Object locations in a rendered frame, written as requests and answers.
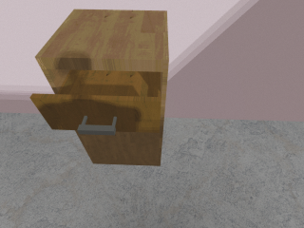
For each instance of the handle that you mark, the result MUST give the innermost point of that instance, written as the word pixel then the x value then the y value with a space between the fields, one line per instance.
pixel 97 129

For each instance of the cabinet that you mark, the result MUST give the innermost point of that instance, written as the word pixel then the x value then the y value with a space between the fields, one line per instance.
pixel 112 40

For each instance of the drawer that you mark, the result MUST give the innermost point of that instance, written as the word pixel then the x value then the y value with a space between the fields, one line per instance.
pixel 134 97

